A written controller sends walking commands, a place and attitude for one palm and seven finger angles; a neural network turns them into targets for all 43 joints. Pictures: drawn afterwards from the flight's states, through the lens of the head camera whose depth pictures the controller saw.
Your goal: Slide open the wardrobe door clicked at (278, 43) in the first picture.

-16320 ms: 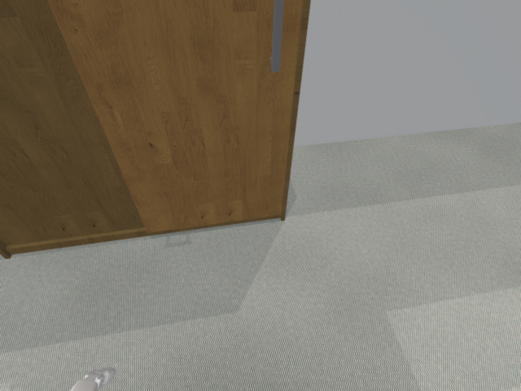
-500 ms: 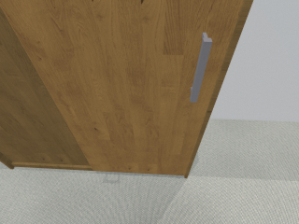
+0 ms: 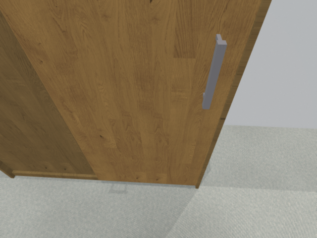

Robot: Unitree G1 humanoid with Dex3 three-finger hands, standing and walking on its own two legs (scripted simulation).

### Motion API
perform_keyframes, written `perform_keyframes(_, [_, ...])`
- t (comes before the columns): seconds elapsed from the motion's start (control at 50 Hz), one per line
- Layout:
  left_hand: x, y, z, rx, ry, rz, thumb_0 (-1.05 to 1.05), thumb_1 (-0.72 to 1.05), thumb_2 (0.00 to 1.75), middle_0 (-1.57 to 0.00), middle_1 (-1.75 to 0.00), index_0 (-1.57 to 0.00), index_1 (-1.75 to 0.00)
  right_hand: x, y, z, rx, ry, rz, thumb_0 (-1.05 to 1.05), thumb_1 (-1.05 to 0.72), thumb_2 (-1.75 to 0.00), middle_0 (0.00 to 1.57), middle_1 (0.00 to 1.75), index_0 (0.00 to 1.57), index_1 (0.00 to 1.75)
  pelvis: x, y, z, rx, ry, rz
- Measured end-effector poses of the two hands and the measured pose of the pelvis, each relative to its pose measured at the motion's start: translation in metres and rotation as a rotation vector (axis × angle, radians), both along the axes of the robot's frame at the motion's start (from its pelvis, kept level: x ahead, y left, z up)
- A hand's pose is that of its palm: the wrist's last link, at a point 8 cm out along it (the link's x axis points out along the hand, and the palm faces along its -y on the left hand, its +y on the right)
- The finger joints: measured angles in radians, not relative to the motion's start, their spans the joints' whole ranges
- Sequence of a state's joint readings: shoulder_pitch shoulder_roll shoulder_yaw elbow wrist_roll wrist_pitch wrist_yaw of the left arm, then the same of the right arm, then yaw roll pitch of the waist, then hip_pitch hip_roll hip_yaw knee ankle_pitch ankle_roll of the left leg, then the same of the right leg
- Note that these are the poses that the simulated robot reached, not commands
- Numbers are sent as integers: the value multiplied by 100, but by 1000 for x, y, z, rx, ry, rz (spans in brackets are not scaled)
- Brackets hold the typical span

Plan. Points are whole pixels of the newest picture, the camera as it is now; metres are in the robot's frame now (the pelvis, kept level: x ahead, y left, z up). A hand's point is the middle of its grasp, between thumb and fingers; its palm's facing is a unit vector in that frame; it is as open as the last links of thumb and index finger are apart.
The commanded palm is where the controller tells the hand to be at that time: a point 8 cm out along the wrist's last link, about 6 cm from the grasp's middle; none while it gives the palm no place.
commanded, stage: raise the hand with hooked fingers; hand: right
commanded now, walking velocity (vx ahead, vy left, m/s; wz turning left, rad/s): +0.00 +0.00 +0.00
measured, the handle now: (211, 75) +0.52 -0.12 +0.14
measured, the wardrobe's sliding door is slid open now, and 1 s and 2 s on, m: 0.00 0.00 0.00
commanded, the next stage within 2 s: none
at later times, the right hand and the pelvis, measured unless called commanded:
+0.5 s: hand out of the picture +0.12 -0.19 -0.03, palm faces +0.17 +0.98 -0.03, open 8.9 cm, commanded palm +0.12 -0.24 +0.00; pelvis -0.02 +0.04 -0.06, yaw -3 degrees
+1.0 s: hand (276, 202) +0.20 -0.23 +0.06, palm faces +0.08 +0.99 -0.07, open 11.9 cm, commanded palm +0.17 -0.28 +0.08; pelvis -0.01 +0.02 -0.03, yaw -2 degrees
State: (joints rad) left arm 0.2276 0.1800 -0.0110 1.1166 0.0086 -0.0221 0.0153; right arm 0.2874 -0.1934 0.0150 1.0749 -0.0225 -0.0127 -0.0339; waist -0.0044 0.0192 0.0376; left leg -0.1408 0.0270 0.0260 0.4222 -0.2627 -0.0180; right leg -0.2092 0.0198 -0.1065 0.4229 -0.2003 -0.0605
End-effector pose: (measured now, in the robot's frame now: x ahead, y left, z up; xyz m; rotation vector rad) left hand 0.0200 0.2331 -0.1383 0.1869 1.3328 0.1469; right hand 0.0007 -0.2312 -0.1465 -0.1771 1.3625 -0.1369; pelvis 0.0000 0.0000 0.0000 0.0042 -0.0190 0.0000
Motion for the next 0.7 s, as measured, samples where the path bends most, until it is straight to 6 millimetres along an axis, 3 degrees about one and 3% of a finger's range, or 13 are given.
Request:
perform_keyframes(0.04, [1,1,0,1,-2,-1,0,91,90,-20,-30,-20,-30,1,0,0,-7,-3,4,1,-91,-90,20,30,20,30,0,0,-1,5,3,-1])
perform_keyframes(0.08, [10,2,5,17,-97,-3,0,91,90,-20,-30,-20,-30,30,-4,18,-8,-185,-88,2,-90,-90,20,30,20,30,-1,0,-2,2,3,-9])
perform_keyframes(0.18, [58,8,18,28,-422,-40,1,91,90,-20,-30,-20,-30,135,-8,120,-66,-883,-109,2,-87,-88,20,33,20,33,-5,3,-10,-14,11,-40])
perform_keyframes(0.22, [82,11,24,24,-534,-52,1,91,90,-20,-30,-20,-30,165,-5,156,-50,-1109,-61,2,-84,-87,21,35,20,34,-9,5,-14,-7,31,-43])
perform_keyframes(0.26, [104,16,32,21,-628,-63,1,91,90,-20,-30,-20,-30,181,1,176,-9,-1284,2,2,-80,-86,21,37,20,37,-12,11,-20,-6,67,-32])
perform_keyframes(0.3, [123,22,40,21,-700,-79,1,91,90,-20,-30,-20,-30,183,7,177,51,-1385,79,1,-77,-84,21,39,21,39,-16,18,-29,-8,99,-22])
perform_keyframes(0.34, [139,29,48,29,-756,-105,1,91,90,-20,-30,-20,-30,172,11,160,112,-1380,146,1,-73,-82,21,42,21,42,-20,25,-37,-7,117,-19])
perform_keyframes(0.44, [168,45,61,83,-831,-180,1,91,90,-20,-30,-20,-30,113,2,110,157,-1165,72,1,-61,-78,22,49,22,49,-22,38,-51,5,142,-34])
perform_keyframes(0.48, [175,47,61,100,-838,-211,1,91,90,-20,-30,-20,-30,93,-8,112,93,-1166,5,2,-56,-76,23,52,23,52,-22,41,-54,18,143,-48])
perform_keyframes(0.52, [178,46,56,107,-832,-241,1,91,90,-20,-30,-20,-30,84,-15,128,12,-1249,-24,2,-52,-74,23,55,23,55,-22,44,-57,30,142,-63])
perform_keyframes(0.56, [179,42,48,97,-819,-264,1,91,90,-20,-30,-20,-30,87,-17,150,-45,-1373,-8,2,-47,-72,23,58,23,58,-23,46,-59,42,139,-77])
perform_keyframes(0.62, [173,34,33,60,-792,-265,1,91,90,-20,-30,-20,-30,110,-11,175,-29,-1505,93,2,-40,-69,23,62,23,62,-25,48,-61,55,130,-88])
perform_keyframes(0.7, [153,25,20,11,-742,-199,1,91,90,-20,-30,-20,-30,156,-4,179,99,-1402,258,1,-30,-65,24,68,24,68,-25,48,-56,47,129,-74])
